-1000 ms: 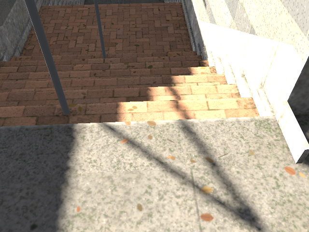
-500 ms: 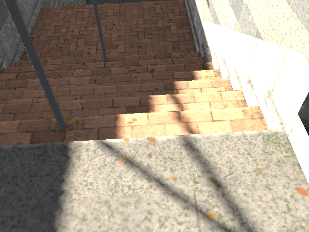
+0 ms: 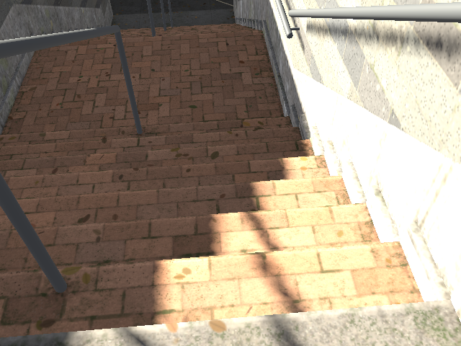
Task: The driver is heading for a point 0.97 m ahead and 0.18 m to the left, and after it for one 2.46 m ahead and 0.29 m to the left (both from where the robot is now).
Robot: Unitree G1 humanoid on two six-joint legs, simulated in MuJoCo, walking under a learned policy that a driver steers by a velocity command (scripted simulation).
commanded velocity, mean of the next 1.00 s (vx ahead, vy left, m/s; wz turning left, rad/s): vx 0.95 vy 0.00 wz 0.38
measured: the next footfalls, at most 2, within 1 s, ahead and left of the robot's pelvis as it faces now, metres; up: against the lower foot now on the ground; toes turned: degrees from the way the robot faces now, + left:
right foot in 0.28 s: +0.48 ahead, -0.11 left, +0.00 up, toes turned -2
left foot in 0.78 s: +0.79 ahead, +0.04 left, -0.17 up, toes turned +14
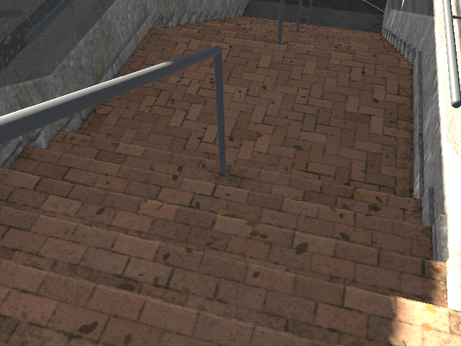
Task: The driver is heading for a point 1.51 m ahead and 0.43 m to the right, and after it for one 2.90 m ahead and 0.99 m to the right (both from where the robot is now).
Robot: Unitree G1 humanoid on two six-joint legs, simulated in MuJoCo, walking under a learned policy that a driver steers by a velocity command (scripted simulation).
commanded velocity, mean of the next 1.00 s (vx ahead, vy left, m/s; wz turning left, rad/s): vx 0.12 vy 0.00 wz -0.39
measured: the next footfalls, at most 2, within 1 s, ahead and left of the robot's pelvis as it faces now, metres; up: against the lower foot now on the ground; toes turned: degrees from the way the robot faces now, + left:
right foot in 0.08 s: +0.22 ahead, -0.15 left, -0.17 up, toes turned +4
left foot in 0.36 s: +0.31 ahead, +0.06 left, -0.17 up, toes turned +4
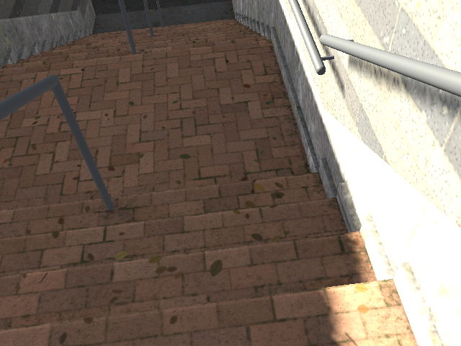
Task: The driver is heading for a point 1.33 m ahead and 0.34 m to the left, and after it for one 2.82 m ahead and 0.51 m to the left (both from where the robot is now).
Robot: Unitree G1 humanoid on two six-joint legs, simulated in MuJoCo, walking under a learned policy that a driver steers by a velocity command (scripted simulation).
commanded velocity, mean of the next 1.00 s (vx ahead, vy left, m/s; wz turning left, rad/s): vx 0.00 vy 0.00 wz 0.34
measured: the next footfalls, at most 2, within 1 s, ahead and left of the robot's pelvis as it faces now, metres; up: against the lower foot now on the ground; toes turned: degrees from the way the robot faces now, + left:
left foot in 0.38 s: -0.01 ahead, +0.11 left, +0.00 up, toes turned -9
right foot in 0.78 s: +0.02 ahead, -0.07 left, +0.00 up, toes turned +22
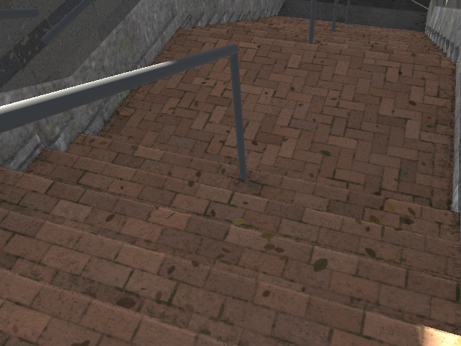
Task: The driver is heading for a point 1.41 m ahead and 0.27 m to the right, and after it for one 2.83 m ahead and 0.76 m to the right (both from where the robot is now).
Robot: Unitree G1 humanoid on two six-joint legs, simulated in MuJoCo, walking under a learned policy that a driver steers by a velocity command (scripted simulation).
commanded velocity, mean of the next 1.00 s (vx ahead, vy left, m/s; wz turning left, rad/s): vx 0.67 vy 0.00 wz -0.25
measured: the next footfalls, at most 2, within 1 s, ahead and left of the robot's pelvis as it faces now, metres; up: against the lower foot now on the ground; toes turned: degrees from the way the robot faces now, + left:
left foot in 0.38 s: +0.09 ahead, +0.16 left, +0.00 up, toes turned +11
right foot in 0.88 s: +0.40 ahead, +0.00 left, -0.16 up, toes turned -18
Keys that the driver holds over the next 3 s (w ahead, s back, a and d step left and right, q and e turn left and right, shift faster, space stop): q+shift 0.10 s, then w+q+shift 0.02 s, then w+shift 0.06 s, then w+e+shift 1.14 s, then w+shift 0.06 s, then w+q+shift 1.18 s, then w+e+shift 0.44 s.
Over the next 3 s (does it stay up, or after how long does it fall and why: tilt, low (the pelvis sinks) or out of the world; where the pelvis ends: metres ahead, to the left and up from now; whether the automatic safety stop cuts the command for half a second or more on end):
stays up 1.81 -0.46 -0.92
